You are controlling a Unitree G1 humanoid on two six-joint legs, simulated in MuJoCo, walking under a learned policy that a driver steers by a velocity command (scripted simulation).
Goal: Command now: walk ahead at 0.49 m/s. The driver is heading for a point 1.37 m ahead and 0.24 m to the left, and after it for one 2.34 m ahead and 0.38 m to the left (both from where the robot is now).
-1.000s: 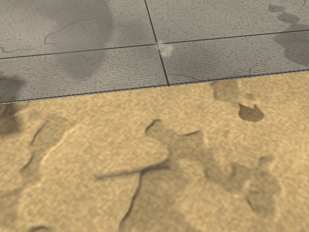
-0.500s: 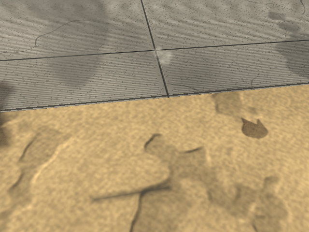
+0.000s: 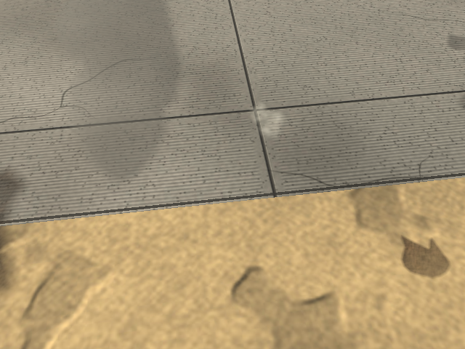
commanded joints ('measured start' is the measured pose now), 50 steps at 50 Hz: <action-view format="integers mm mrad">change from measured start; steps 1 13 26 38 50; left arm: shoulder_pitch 40 99 -138 -447 -108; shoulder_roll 91 135 48 66 65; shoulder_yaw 6 8 17 9 27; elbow -40 -9 -149 -277 -151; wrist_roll -3 15 27 10 2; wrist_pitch -15 -2 57 34 -20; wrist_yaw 2 24 -26 -23 9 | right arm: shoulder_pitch -39 17 204 352 221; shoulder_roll -36 -88 -88 -103 -20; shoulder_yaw -3 -22 -22 -16 -33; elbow -55 -61 54 101 6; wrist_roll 6 15 26 11 8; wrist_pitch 7 -29 -66 -53 18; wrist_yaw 7 -18 -22 -42 -4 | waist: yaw -13 -89 14 -49 -41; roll -63 -104 22 47 -91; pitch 69 -66 41 68 -11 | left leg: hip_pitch -55 310 442 713 68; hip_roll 6 -160 83 123 -10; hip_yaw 46 127 -103 -53 -29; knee -124 -555 -922 -804 128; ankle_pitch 115 40 242 596 -59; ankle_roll -24 90 160 136 30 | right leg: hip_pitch -53 213 -534 -503 -69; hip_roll -261 -298 -216 -144 -375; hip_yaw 182 104 93 29 173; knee -164 253 762 297 -117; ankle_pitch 321 940 31 79 144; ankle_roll -71 -30 86 42 -10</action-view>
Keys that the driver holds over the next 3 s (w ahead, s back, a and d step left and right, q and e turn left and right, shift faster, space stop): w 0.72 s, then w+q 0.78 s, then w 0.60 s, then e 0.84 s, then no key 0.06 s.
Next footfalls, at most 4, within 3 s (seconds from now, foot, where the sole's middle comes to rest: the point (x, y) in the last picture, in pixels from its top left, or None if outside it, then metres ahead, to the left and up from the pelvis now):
0.28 left None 0.33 0.11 -0.78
0.82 right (275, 303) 0.63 -0.07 -0.78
1.38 left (208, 236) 0.87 0.14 -0.78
1.96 right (209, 157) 1.24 0.15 -0.78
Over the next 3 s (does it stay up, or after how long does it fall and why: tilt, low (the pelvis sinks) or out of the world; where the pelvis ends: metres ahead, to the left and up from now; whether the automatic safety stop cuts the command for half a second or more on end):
stays up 1.23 0.23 -0.01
